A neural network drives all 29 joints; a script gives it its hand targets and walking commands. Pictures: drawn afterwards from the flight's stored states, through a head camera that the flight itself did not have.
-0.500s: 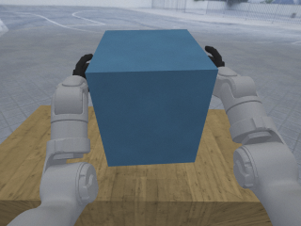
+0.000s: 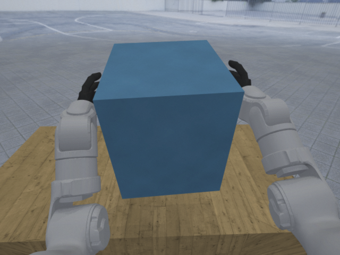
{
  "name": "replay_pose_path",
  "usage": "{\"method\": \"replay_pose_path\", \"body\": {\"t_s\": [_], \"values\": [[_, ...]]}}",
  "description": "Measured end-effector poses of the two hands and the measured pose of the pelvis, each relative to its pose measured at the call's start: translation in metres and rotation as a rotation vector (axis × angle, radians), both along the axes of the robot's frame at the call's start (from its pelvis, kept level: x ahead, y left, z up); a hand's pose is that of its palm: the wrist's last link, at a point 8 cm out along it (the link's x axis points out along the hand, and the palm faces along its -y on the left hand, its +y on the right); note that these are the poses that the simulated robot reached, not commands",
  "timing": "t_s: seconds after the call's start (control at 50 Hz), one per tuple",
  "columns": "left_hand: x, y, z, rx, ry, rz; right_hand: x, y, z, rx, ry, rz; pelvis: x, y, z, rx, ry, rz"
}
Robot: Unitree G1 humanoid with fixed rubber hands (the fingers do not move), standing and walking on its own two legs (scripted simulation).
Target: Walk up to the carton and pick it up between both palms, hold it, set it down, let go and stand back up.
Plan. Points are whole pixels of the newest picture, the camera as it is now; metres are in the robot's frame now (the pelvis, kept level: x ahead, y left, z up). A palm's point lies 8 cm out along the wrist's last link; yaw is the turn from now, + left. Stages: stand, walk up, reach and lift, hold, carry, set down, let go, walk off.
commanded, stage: hold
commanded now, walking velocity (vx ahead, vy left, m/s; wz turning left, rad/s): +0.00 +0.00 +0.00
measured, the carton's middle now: (166, 116) +0.40 +0.00 +0.23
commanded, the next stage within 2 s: none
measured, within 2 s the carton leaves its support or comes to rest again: neither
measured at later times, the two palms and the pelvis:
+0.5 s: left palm (86, 101) +0.33 +0.17 +0.30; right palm (247, 88) +0.34 -0.17 +0.33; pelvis -0.03 -0.01 +0.00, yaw +0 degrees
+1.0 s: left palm (87, 108) +0.34 +0.17 +0.29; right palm (243, 95) +0.35 -0.17 +0.31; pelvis +0.00 +0.00 +0.00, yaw +0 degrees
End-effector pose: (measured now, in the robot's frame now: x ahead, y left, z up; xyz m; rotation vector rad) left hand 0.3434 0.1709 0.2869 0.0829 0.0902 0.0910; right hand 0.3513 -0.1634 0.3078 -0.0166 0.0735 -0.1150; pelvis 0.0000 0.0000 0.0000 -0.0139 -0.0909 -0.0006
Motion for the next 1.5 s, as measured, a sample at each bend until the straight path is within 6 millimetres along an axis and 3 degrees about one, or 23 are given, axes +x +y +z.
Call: {"method": "replay_pose_path", "body": {"t_s": [0.16, 0.44, 0.62, 0.8, 1.1, 1.32, 1.5], "values": [[-0.013, -0.002, -0.005, -0.014, 0.008, 0.014, -0.009, -0.002, -0.003, 0.008, 0.008, 0.008, -0.009, -0.003, -0.001, -0.001, -0.016, 0.002], [-0.014, -0.006, 0.015, -0.016, 0.016, -0.007, -0.017, -0.006, 0.014, -0.007, 0.013, -0.015, -0.026, -0.008, -0.002, 0.002, -0.002, 0.002], [-0.004, -0.001, 0.021, -0.015, 0.01, -0.004, -0.006, -0.001, 0.021, -0.018, 0.006, -0.01, -0.02, -0.01, -0.001, 0.003, 0.027, 0.01], [0.003, 0.004, 0.01, 0.006, 0.017, -0.004, 0.002, 0.004, 0.01, 0.002, 0.014, -0.002, -0.007, -0.005, 0.0, 0.001, 0.01, 0.015], [-0.012, -0.006, -0.003, -0.006, -0.006, 0.001, -0.012, -0.006, -0.001, 0.0, -0.01, -0.003, -0.01, -0.001, 0.0, 0.0, -0.012, -0.001], [-0.012, -0.007, 0.007, -0.018, 0.021, -0.001, -0.014, -0.007, 0.008, -0.001, 0.016, -0.011, -0.023, -0.008, -0.001, 0.002, 0.005, 0.002], [-0.003, -0.001, 0.019, -0.02, 0.008, -0.011, -0.007, -0.002, 0.018, -0.007, 0.001, -0.016, -0.02, -0.008, -0.001, 0.002, 0.021, 0.011]]}}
